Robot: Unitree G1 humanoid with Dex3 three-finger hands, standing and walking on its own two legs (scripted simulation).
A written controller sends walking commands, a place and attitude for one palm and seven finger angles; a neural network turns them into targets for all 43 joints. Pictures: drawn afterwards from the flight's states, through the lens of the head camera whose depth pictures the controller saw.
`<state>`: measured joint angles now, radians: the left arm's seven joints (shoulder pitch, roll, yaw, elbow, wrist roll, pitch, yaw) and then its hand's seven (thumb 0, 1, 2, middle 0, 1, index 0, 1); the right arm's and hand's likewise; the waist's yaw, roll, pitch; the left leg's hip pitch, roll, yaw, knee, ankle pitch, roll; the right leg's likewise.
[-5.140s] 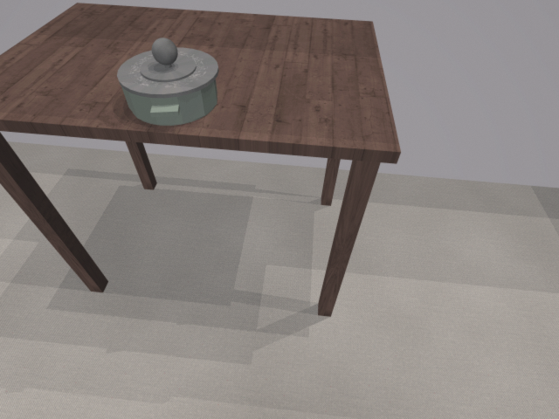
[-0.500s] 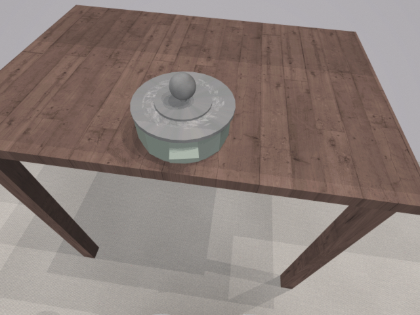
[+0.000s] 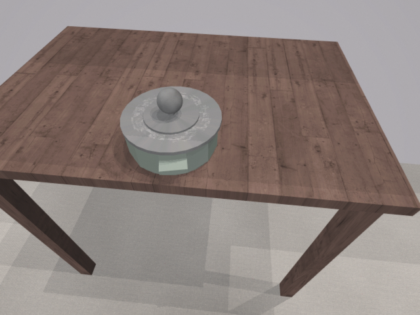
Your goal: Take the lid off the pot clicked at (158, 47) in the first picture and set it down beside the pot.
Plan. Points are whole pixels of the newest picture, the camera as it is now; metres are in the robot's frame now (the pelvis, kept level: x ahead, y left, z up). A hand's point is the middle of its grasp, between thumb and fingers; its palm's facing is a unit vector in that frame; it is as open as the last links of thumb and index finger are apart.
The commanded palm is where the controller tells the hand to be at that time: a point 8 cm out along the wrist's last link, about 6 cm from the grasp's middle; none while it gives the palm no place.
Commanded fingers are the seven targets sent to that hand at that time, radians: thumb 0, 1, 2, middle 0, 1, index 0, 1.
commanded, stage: come to a stop and stand still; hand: left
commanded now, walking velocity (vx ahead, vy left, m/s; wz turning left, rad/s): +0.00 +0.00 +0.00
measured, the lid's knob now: (169, 100) +0.46 +0.10 +0.17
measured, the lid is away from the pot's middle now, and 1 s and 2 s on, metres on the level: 0.00 0.00 0.00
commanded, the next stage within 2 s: look again from close up in 1.06 s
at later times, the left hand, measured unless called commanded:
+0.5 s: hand out of the picture +0.04 +0.22 -0.18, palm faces +0.01 -0.98 -0.19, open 7.4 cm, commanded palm none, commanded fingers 0.00 0.90 0.90 -0.20 -0.30 -0.20 -0.30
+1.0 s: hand out of the picture +0.03 +0.24 -0.18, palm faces +0.01 -0.98 -0.18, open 7.4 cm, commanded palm none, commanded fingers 0.00 0.90 0.90 -0.20 -0.30 -0.20 -0.30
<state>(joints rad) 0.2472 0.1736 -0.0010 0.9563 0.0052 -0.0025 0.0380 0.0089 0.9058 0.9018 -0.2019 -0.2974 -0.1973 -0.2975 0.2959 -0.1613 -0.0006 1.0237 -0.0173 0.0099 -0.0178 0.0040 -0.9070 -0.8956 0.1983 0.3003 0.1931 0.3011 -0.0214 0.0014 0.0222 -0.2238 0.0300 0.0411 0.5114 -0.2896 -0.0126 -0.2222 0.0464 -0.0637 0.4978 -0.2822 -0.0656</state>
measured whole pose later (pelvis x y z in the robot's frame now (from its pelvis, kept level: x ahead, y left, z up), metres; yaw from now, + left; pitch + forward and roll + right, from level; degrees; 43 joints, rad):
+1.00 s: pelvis +0.02 +0.07 +0.00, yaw -1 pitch -1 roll -1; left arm 0.27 0.19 0.00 1.06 0.01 0.01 0.04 0.01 0.90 0.90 -0.20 -0.30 -0.19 -0.30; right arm 0.26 -0.15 0.00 1.09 -0.01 -0.01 -0.03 0.00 -0.92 -0.90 0.20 0.30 0.20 0.30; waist 0.01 -0.04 0.05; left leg -0.14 -0.05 0.09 0.44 -0.29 0.08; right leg -0.15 -0.03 -0.02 0.44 -0.27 0.03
